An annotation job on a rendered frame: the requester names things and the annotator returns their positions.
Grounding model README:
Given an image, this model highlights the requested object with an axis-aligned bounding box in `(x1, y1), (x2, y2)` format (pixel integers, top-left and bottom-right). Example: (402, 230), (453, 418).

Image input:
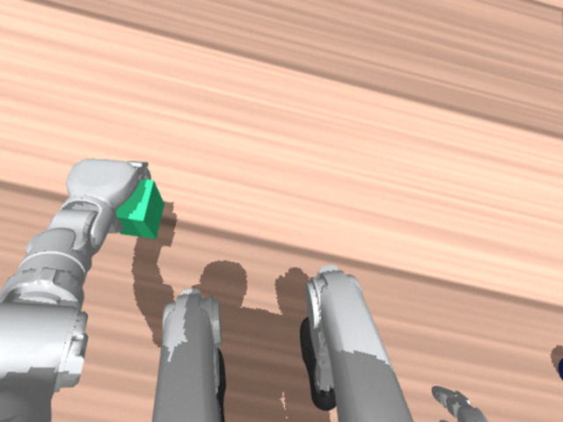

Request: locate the right robot foot
(300, 317), (336, 411)

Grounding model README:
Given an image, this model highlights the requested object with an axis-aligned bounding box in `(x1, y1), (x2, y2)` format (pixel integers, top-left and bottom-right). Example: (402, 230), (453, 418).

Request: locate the right robot hand
(432, 386), (488, 422)

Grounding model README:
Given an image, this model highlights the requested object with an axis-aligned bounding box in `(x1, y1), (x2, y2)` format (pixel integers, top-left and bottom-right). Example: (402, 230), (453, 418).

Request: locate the left robot hand
(67, 159), (151, 233)

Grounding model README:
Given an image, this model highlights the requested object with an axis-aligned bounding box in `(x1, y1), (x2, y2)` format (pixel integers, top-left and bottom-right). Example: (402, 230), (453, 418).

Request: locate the left robot arm
(0, 195), (113, 422)

